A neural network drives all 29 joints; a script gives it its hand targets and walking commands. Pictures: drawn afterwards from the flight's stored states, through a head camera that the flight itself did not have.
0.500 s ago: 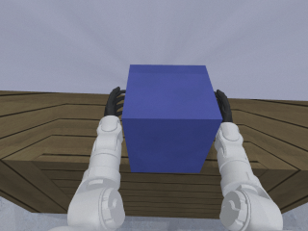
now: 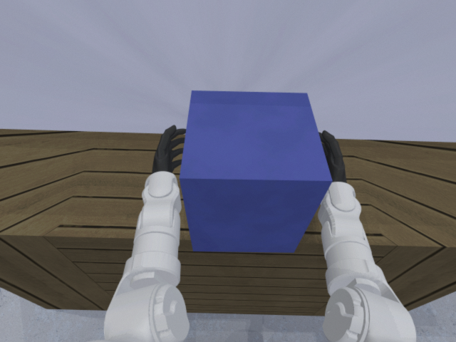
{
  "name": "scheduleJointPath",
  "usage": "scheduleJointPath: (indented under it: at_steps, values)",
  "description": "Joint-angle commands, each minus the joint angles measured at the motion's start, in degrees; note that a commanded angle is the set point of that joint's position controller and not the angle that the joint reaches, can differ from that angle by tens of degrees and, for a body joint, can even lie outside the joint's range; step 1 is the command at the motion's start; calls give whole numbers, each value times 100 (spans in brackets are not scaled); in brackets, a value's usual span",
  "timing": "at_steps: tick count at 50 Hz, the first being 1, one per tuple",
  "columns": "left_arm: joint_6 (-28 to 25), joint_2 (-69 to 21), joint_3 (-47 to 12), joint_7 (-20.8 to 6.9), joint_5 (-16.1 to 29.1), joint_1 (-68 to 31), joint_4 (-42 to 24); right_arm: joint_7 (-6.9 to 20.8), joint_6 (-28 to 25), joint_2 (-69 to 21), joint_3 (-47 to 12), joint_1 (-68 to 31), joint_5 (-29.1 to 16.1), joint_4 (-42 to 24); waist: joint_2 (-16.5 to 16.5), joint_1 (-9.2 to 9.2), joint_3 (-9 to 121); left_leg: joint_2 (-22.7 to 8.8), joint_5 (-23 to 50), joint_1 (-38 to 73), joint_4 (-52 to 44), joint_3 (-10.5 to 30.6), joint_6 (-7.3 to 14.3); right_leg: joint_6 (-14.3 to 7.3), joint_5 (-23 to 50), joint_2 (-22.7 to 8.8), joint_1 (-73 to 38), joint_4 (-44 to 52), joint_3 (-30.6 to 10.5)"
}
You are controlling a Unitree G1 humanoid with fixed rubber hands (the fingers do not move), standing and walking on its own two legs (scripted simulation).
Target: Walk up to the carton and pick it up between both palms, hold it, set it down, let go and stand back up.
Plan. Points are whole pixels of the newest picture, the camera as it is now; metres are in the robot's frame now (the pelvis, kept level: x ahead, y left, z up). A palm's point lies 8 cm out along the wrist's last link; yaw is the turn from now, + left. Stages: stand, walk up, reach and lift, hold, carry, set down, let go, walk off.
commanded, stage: set down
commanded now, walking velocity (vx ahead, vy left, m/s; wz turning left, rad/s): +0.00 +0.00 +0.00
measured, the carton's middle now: (246, 177) +0.40 -0.01 +0.04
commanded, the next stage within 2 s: none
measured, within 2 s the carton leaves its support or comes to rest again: neither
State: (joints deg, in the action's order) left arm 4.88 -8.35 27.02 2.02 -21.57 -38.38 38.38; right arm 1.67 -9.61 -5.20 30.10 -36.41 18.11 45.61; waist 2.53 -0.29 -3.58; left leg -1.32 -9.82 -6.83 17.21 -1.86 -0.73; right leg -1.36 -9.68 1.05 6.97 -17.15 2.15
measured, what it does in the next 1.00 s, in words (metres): stands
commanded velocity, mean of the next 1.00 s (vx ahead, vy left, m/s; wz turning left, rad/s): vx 0.00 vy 0.00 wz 0.00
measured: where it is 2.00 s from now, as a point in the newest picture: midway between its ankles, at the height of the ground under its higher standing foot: outside the picture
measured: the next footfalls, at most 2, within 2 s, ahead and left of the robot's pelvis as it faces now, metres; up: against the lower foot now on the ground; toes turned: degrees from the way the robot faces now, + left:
none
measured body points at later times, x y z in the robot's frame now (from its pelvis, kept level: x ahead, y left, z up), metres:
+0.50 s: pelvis +0.00 +0.00 +0.00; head +0.05 +0.02 +0.44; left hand +0.42 +0.14 +0.05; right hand +0.42 -0.16 +0.05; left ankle -0.01 +0.12 -0.75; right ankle -0.01 -0.10 -0.75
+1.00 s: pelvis -0.02 -0.01 -0.01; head +0.03 +0.00 +0.43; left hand +0.42 +0.19 +0.08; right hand +0.43 -0.23 +0.09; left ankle -0.01 +0.13 -0.75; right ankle +0.00 -0.10 -0.75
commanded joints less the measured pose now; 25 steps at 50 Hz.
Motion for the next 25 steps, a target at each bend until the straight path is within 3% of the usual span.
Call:
scheduleJointPath:
  at_steps: [1,8,14,18,19,21,25]
  values:
    - [19,-1993,-1374,-586,-69,-2355,136,653,-67,-1825,-1525,-2828,261,-154,-130,67,2143,96,1032,294,-145,-472,-17,420,1658,-55,-941,-22,348]
    - [-53,-1672,-1241,-515,-63,-2284,73,614,-46,-1533,-1401,-2646,271,-127,-111,97,2082,93,1042,324,-116,-482,-7,406,1558,-27,-836,2,325]
    - [-165,-883,-992,-223,-19,-2252,26,407,-29,-706,-1184,-2475,49,76,-156,127,2038,103,1103,318,-42,-508,-26,393,1477,19,-658,5,265]
    - [-360,143,-1107,187,412,-2419,18,86,-87,414,-1304,-2635,-497,145,-196,155,2665,109,1391,169,148,-479,-59,365,1834,78,-543,-131,145]
    - [-428,109,-1204,287,508,-2562,62,7,-105,296,-1419,-2796,-653,256,-190,166,2714,117,1367,11,192,-468,-42,363,1836,70,-507,-133,108]
    - [-570,864,-1318,565,866,-2715,156,-213,-150,1101,-1614,-2974,-1173,302,-301,271,3246,101,1482,-188,360,-446,-89,301,2016,105,-429,-254,5]
    - [-784,1229,-1772,886,1642,-3074,443,-520,-195,1696,-2363,-3494,-2255,439,-462,339,4470,52,2188,-410,910,-331,-242,182,2845,186,-334,-624,-97]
